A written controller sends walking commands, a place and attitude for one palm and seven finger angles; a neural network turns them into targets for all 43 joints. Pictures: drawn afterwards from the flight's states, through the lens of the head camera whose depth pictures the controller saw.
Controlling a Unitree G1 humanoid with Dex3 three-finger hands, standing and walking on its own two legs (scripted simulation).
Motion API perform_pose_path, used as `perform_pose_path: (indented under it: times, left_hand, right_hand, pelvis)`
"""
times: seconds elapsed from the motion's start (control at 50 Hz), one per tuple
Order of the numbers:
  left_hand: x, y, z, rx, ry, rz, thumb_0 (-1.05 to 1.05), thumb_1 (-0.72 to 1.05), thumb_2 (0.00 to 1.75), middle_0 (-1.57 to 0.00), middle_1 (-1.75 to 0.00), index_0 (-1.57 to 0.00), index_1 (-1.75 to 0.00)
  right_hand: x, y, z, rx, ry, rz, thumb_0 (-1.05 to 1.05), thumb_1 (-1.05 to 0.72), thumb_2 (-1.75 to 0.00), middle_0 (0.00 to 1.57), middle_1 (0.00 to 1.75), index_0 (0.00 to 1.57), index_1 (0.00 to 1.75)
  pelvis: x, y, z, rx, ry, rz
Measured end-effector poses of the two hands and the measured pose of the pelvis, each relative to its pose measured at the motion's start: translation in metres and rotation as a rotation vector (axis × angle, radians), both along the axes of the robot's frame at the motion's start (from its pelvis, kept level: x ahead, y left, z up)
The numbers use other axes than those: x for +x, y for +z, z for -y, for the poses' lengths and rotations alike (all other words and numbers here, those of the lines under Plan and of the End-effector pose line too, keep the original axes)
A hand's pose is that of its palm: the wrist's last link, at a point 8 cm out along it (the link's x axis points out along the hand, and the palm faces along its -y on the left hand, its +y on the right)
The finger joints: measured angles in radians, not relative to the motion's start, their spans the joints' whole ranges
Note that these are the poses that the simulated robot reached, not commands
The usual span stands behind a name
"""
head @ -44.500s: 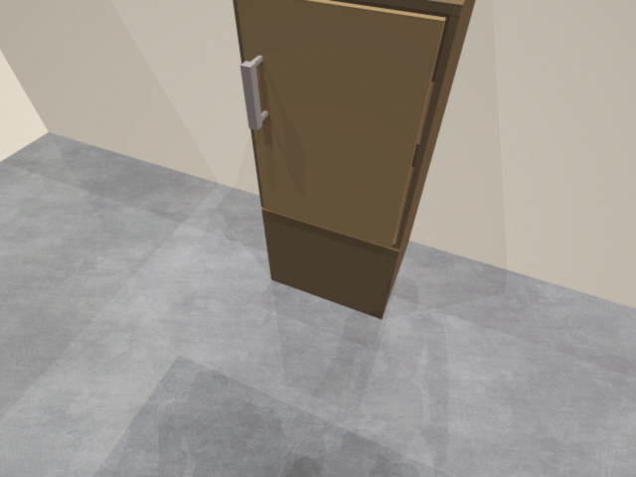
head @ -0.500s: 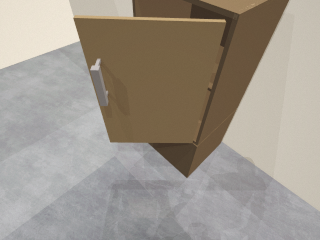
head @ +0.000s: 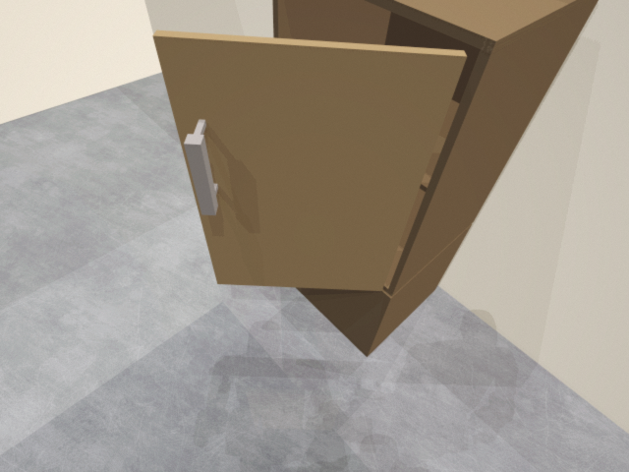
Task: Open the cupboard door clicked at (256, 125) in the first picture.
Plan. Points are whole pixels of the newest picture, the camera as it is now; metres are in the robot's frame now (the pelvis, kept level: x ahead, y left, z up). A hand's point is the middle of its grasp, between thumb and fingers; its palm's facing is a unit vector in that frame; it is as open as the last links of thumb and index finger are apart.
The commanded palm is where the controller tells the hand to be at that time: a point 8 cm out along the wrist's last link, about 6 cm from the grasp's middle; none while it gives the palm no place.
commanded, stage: raise the hand with hooked fingers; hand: left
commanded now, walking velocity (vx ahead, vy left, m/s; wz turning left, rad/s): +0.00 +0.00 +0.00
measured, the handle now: (205, 168) +0.54 +0.21 +0.06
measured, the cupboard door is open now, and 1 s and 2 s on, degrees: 46 46 46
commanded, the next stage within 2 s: none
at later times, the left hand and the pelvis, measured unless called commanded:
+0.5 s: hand (158, 440) +0.16 +0.19 -0.02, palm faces +0.15 -0.99 -0.09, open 9.4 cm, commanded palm +0.15 +0.25 -0.01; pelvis -0.01 -0.06 -0.08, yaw +5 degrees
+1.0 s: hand (129, 374) +0.22 +0.23 +0.02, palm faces +0.05 -1.00 -0.05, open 12.4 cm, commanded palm +0.19 +0.29 +0.03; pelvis -0.01 -0.02 -0.04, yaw +3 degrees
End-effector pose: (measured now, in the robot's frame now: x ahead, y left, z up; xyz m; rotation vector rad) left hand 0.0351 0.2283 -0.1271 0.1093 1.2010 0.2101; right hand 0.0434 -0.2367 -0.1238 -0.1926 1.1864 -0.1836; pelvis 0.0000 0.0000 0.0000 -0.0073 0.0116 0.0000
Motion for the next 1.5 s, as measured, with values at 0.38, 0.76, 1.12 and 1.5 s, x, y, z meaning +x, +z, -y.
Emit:
perform_pose_path:
  times: [0.38, 0.76, 1.12, 1.5]
  left_hand:
    - [0.093, 0.083, -0.003, -0.039, -0.101, 1.061, 0.01, 0.59, 0.77, -0.22, -0.5, -0.23, -0.5]
    - [0.152, 0.14, -0.032, -0.033, -0.189, 1.134, 0.01, 0.15, 0.58, -0.25, -0.79, -0.26, -0.79]
    - [0.167, 0.165, -0.074, -0.023, -0.193, 1.201, 0.0, -0.27, 0.4, -0.28, -1.06, -0.29, -1.06]
    - [0.191, 0.202, -0.111, -0.018, -0.173, 1.19, -0.01, -0.49, 0.3, -0.3, -1.2, -0.3, -1.2]
  right_hand:
    - [0.171, 0.02, 0.042, -0.063, 0.208, 0.664, 0.01, -0.9, -0.9, 0.2, 0.3, 0.2, 0.3]
    - [0.085, -0.013, 0.046, -0.035, 0.087, 0.407, 0.01, -0.9, -0.9, 0.2, 0.3, 0.21, 0.3]
    - [0.115, 0.03, 0.006, -0.071, 0.174, 0.529, 0.01, -0.9, -0.9, 0.2, 0.3, 0.2, 0.3]
    - [0.11, 0.037, -0.01, -0.048, 0.206, 0.502, 0.01, -0.9, -0.9, 0.2, 0.3, 0.21, 0.3]
  pelvis:
    - [-0.012, -0.071, 0.046, -0.015, 0.061, -0.192]
    - [-0.007, -0.051, 0.04, -0.011, 0.042, -0.191]
    - [-0.01, -0.036, 0.006, -0.041, 0.056, -0.131]
    - [-0.013, -0.022, 0.001, -0.041, 0.068, -0.08]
